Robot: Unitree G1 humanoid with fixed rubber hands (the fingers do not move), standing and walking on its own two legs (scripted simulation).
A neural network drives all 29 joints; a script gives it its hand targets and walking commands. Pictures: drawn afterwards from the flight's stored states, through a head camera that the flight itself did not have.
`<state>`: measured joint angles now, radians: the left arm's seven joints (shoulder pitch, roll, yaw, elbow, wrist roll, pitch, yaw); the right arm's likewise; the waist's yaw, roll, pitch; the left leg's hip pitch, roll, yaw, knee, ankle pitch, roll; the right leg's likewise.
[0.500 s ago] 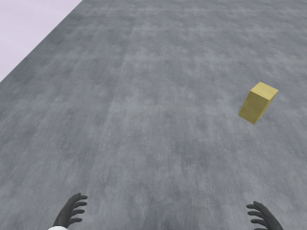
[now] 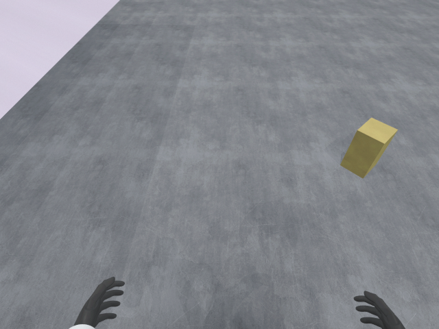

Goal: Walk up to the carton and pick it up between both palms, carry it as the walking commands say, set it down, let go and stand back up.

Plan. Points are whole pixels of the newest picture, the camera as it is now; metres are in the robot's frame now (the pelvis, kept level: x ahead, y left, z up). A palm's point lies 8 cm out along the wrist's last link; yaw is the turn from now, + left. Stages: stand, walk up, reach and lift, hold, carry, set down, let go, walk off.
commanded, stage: stand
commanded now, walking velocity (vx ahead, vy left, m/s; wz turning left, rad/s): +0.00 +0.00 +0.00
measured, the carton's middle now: (367, 148) +1.19 -0.85 -0.61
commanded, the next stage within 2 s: walk up in 0.56 s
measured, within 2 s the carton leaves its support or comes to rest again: neither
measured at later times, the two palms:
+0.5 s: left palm out of the picture +0.14 +0.26 -0.07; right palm out of the picture +0.12 -0.29 -0.07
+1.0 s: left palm out of the picture +0.14 +0.24 -0.07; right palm out of the picture +0.09 -0.38 -0.04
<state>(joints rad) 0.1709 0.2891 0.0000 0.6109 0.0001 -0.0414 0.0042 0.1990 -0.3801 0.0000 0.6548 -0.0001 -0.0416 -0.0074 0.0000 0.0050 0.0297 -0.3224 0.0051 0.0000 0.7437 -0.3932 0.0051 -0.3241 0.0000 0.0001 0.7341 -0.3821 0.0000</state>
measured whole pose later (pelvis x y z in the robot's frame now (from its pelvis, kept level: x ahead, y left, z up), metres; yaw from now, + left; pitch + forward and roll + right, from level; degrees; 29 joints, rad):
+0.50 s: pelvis -0.01 +0.00 +0.00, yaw +0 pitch -2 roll +0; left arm 0.17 0.29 0.00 0.65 0.00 -0.04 0.00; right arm 0.20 -0.38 0.00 0.69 0.00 -0.04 0.00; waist 0.00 0.00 0.03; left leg -0.32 0.01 0.00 0.70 -0.34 0.01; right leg -0.32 0.00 0.00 0.69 -0.33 0.00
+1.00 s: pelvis -0.01 -0.04 +0.01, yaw -6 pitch -1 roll +0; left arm 0.24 0.40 0.01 0.67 0.00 0.00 -0.13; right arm 0.21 -0.50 0.00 0.72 0.00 -0.10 -0.01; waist 0.00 0.00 0.03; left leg -0.28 0.11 0.06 0.64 -0.34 -0.01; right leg -0.50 -0.01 0.01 0.89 -0.37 0.00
